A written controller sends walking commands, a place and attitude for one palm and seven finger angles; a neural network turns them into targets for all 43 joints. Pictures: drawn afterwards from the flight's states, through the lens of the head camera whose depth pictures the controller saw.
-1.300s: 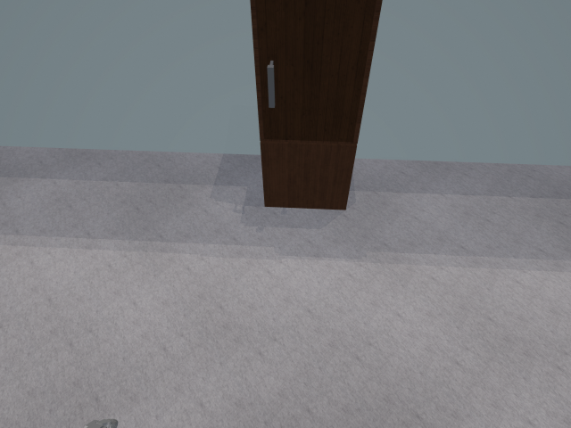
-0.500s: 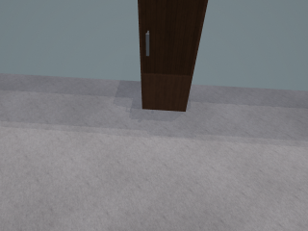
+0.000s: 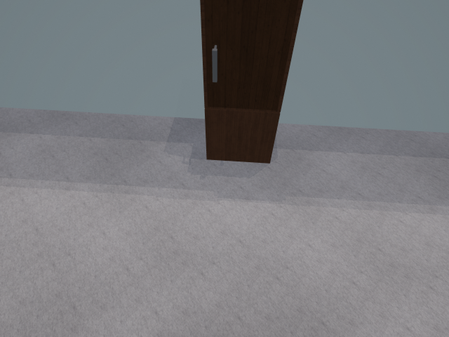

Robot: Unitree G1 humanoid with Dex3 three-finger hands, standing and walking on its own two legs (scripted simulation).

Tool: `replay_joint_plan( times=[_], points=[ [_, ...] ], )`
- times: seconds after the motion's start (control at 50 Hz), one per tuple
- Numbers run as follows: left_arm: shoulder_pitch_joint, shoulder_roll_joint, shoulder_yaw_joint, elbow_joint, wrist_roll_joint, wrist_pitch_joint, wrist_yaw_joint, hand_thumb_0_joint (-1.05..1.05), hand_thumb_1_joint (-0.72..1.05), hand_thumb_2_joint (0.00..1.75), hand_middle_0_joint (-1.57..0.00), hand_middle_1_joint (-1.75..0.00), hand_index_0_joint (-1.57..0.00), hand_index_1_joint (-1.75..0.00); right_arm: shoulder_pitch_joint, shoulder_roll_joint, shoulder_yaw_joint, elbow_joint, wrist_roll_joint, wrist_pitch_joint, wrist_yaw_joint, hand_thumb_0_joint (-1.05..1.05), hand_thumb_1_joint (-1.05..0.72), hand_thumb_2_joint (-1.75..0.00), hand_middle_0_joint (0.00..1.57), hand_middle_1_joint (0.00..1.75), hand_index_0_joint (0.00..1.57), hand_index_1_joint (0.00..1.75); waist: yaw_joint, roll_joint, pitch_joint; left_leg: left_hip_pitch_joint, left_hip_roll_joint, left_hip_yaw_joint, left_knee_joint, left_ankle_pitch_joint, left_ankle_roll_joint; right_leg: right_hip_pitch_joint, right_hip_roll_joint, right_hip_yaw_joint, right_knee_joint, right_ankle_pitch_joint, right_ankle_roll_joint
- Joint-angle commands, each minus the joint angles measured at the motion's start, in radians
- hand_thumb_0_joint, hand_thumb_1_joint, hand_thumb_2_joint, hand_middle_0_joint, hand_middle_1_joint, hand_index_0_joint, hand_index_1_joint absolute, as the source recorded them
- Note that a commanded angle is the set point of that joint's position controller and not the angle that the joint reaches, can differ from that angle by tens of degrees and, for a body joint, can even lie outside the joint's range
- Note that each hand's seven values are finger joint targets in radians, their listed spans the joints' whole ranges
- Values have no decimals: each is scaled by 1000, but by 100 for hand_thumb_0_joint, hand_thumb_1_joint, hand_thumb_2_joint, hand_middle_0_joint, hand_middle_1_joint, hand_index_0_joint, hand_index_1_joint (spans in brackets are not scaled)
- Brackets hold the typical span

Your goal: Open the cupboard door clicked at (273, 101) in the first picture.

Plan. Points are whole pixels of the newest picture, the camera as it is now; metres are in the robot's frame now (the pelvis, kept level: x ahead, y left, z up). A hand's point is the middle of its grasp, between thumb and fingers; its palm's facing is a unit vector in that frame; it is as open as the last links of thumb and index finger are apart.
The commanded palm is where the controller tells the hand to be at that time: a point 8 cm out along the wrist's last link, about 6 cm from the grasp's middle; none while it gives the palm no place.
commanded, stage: look at it before walking up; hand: left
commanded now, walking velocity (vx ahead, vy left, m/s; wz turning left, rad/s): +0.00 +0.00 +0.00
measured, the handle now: (215, 63) +1.23 +0.12 -0.10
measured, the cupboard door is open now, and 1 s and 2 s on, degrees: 0 0 0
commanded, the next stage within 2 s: walk to a spot facing it in 0.14 s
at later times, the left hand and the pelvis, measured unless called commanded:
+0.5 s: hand out of the picture +0.04 +0.20 -0.18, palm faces -0.05 -0.97 -0.22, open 7.4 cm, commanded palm none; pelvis +0.04 +0.00 -0.01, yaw -4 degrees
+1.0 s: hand (145, 283) +0.27 +0.21 -0.19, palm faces -0.19 -0.97 -0.15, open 7.4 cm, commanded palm none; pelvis +0.20 +0.03 -0.01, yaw -15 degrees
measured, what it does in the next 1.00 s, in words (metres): walks ahead: left foot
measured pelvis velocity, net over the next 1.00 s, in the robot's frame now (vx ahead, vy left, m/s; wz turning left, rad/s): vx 0.20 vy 0.03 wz -0.26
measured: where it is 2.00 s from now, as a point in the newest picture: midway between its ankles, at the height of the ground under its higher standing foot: (243, 295)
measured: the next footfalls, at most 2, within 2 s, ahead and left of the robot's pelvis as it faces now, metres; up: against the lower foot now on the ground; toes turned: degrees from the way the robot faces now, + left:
left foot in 0.74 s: +0.16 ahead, +0.12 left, +0.00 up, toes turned +1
right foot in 1.22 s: +0.42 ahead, -0.12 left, +0.00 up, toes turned -28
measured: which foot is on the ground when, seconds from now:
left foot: down 0.00-0.58, up 0.60-0.72, down 0.74-1.00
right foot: down 0.00-0.74, up 0.76-1.00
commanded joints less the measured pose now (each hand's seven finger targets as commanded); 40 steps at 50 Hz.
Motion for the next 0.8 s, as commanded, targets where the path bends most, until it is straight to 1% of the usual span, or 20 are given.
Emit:
replay_joint_plan(
  times=[0.0,0.22,0.26,0.3,0.34,0.4,0.46,0.5,0.54,0.56,0.58,0.6,0.64,0.66,0.68,0.7,0.72,0.74,0.76,0.78],
  points=[
    [-39,206,39,-57,-3,-25,16,0,90,90,-20,-30,-20,-30,-49,-207,-41,-62,2,-19,-17,0,-90,-90,20,30,20,30,1,-6,-39,13,112,-92,-64,127,37,-16,-118,100,-76,97,-32],
    [-36,207,38,-53,-4,-25,17,0,90,90,-20,-30,-20,-30,-49,-208,-38,-57,3,-19,-18,0,-90,-90,20,30,20,30,0,2,-49,24,115,-89,-71,153,35,7,-119,97,-75,134,-30],
    [38,83,11,-19,-5,-5,20,0,90,90,-20,-30,-20,-30,13,-83,-8,-27,-6,-2,-14,0,-90,-90,20,30,20,30,0,-2,-62,37,106,-53,-47,28,15,-11,-108,101,-71,-19,-17],
    [66,83,17,-17,4,9,12,0,90,90,-20,-30,-20,-30,50,-81,-15,-22,-12,8,-10,0,-90,-90,20,30,20,30,1,-20,19,-31,94,-45,-45,-216,20,-81,-89,129,-72,-252,-31],
    [89,83,28,-31,8,13,1,0,90,90,-20,-30,-20,-30,64,-90,-25,-34,-15,9,-8,0,-90,-90,20,30,20,30,2,-1,84,-84,103,-55,-55,-357,33,-143,-69,144,-49,-351,-46],
    [138,58,39,-48,10,4,-8,0,90,90,-20,-30,-20,-30,96,-92,-39,-47,-13,-1,-10,0,-90,-90,20,30,20,30,5,20,122,-101,133,-80,-32,-399,63,-194,-40,142,25,-342,-65],
    [204,29,48,-51,10,-14,-9,0,90,90,-20,-30,-20,-30,127,-73,-49,-60,-8,-19,-13,0,-90,-90,20,30,20,30,15,21,103,-99,153,-74,44,-313,82,-181,-35,157,85,-259,-82],
    [257,28,60,-40,11,-26,-4,0,90,90,-20,-30,-20,-30,127,-38,-49,-72,-4,-30,-14,0,-90,-90,20,30,20,30,32,-50,100,-186,118,-9,173,-232,65,-96,-71,227,64,-189,-111],
    [370,66,77,1,9,-41,9,0,90,90,-20,-30,-20,-30,69,19,-43,-106,-3,-44,-13,0,-90,-90,20,30,20,30,58,-206,73,-379,31,134,430,-233,12,97,-230,463,-53,25,-203],
    [421,68,83,14,9,-49,18,0,90,90,-20,-30,-20,-30,10,27,-41,-131,-4,-50,-14,0,-90,-90,20,30,20,30,88,-218,92,-495,42,118,516,-333,5,180,-287,538,-74,200,-260],
    [459,61,85,26,13,-51,27,0,90,90,-20,-30,-20,-30,-37,33,-42,-147,-4,-56,-13,0,-90,-90,20,30,20,30,109,-171,92,-563,60,98,563,-380,5,240,-311,545,-53,327,-295],
    [452,50,86,27,19,-51,34,0,90,90,-20,-30,-20,-30,-53,47,-44,-159,0,-60,-12,0,-90,-90,20,30,20,30,99,-135,99,-572,86,62,548,-403,7,240,-320,522,-30,356,-301],
    [366,29,82,10,23,-52,35,0,90,90,-20,-30,-20,-30,10,69,-49,-148,5,-61,-8,0,-90,-90,20,30,20,30,37,-124,72,-412,94,47,395,-356,15,106,-284,433,-8,264,-249],
    [307,22,80,-2,16,-52,31,0,90,90,-20,-30,-20,-30,88,81,-49,-123,6,-59,-8,0,-90,-90,20,30,20,30,-14,-111,55,-232,73,80,276,-243,14,-28,-238,364,3,190,-210],
    [242,13,81,-14,8,-50,24,0,90,90,-20,-30,-20,-30,212,82,-55,-80,4,-64,-10,0,-90,-90,20,30,20,30,-83,-69,32,26,31,125,133,-114,18,-192,-150,261,93,134,-158],
    [226,-32,81,-34,1,-48,14,0,90,90,-20,-30,-20,-30,385,19,-73,-21,-1,-68,-25,0,-90,-90,20,30,20,30,-134,92,-30,279,119,-8,42,-154,46,-367,-44,161,326,84,-106],
    [202,-97,74,-67,-7,-48,6,0,90,90,-20,-30,-20,-30,541,-89,-101,20,-19,-72,-33,0,-90,-90,20,30,20,30,-170,362,-52,335,430,-400,-143,-222,133,-537,65,-13,673,-292,-37],
    [155,-66,80,-84,5,-50,15,0,90,90,-20,-30,-20,-30,515,-53,-84,17,-15,-63,-35,0,-90,-90,20,30,20,30,-146,226,22,245,497,-479,-197,-251,158,-571,14,50,801,-309,-55],
    [120,-92,77,-80,9,-45,11,0,90,90,-20,-30,-20,-30,442,-6,-75,-3,-12,-62,-38,0,-90,-90,20,30,20,30,-114,97,124,138,487,-412,-198,-210,169,-611,-40,50,872,-239,-55],
    [121,-94,75,-69,14,-40,1,0,90,90,-20,-30,-20,-30,382,41,-63,-26,-10,-69,-38,0,-90,-90,20,30,20,30,-80,16,167,79,459,-319,-195,-109,169,-610,-79,40,886,-172,-47]
  ],
)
